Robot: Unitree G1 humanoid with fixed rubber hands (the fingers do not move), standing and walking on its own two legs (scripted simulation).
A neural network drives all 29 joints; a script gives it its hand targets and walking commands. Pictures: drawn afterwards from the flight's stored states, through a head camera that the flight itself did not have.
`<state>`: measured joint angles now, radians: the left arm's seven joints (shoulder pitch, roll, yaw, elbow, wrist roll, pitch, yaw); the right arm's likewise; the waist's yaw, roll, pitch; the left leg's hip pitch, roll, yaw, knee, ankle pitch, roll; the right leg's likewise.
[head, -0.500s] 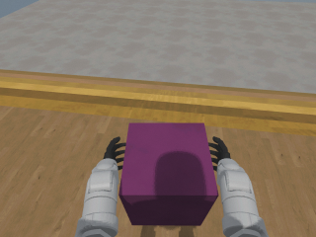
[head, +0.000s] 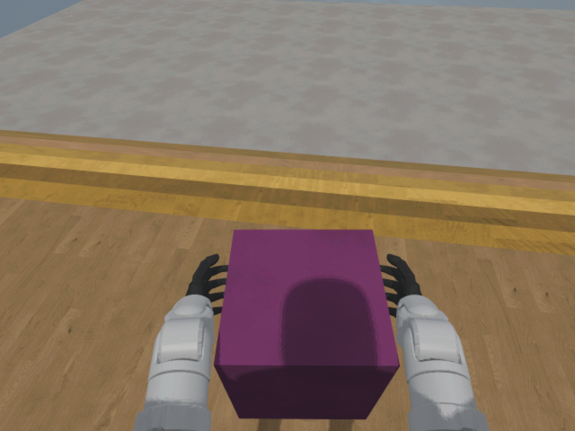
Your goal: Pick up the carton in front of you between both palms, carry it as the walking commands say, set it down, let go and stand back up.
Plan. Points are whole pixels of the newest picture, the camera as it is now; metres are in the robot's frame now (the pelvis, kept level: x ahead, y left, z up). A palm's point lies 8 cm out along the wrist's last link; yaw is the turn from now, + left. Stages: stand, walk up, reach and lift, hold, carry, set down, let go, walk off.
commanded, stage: reach and lift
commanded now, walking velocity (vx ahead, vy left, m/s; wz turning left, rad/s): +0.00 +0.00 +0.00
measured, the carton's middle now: (302, 328) +0.29 +0.00 -0.04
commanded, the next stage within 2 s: hold in 0.22 s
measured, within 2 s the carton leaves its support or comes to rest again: neither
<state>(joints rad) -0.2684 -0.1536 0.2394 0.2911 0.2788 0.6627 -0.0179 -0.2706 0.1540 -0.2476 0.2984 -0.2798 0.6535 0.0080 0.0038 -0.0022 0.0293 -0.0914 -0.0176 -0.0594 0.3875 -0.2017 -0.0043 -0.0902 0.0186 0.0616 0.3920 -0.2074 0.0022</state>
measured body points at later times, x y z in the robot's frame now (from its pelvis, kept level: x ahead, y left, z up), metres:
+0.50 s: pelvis -0.01 +0.00 +0.00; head -0.05 +0.00 +0.45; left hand +0.29 +0.15 +0.04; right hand +0.29 -0.15 +0.04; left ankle +0.01 +0.12 -0.74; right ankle +0.01 -0.12 -0.74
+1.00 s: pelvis -0.01 +0.00 +0.00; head -0.05 +0.00 +0.45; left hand +0.29 +0.15 +0.04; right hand +0.29 -0.15 +0.04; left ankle +0.01 +0.12 -0.74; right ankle +0.01 -0.12 -0.74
